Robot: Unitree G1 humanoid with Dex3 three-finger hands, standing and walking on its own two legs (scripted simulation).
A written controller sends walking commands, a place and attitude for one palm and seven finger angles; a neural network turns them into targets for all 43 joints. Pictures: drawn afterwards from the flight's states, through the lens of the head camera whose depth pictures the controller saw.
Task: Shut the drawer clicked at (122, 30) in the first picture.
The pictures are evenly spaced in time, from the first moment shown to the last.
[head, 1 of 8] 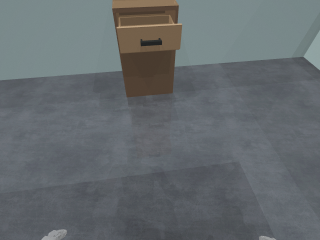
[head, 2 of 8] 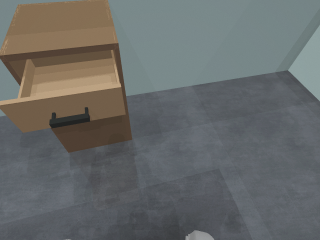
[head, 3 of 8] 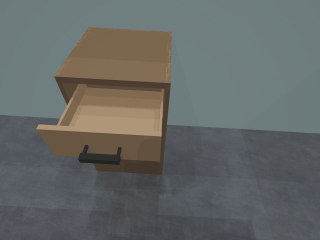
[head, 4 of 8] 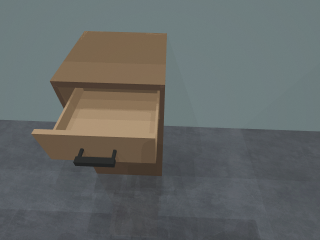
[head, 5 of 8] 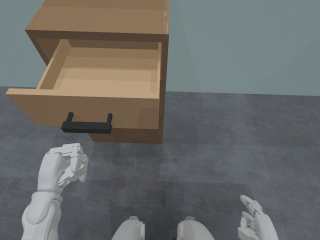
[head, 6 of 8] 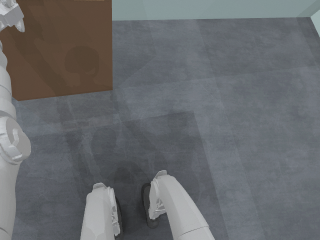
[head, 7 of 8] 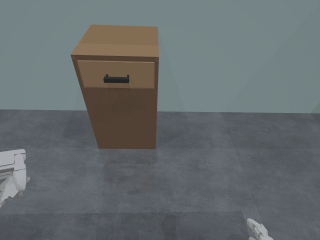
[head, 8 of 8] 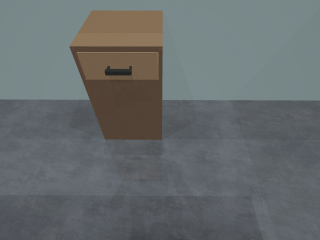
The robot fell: no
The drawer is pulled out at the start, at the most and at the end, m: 0.23 0.23 0.00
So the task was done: yes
